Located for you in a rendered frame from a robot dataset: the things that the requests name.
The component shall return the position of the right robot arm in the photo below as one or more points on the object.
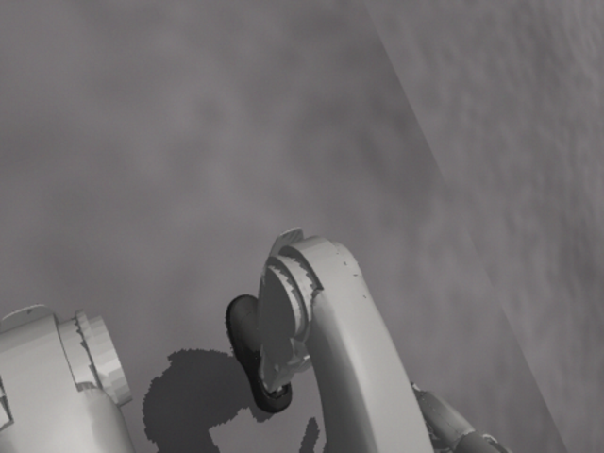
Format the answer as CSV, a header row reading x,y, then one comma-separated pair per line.
x,y
480,442

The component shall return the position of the right robot hand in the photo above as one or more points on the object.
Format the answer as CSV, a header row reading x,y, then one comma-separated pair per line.
x,y
442,420

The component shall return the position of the right robot foot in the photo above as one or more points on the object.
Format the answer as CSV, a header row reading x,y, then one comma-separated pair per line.
x,y
241,321

